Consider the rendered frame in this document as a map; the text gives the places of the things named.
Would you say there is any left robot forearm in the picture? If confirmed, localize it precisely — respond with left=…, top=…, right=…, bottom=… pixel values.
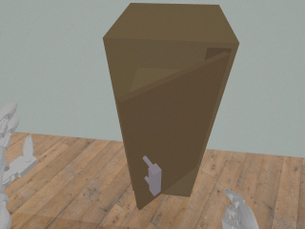
left=0, top=192, right=11, bottom=229

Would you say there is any handle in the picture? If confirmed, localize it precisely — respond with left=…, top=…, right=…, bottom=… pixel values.
left=143, top=156, right=162, bottom=196

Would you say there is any robot left hand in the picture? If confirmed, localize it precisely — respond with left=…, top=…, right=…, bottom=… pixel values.
left=0, top=100, right=37, bottom=193

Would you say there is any cupboard door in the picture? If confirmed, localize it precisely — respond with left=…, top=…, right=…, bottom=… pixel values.
left=116, top=52, right=231, bottom=211

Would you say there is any robot right hand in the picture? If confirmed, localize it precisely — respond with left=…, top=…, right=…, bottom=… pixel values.
left=221, top=189, right=259, bottom=229

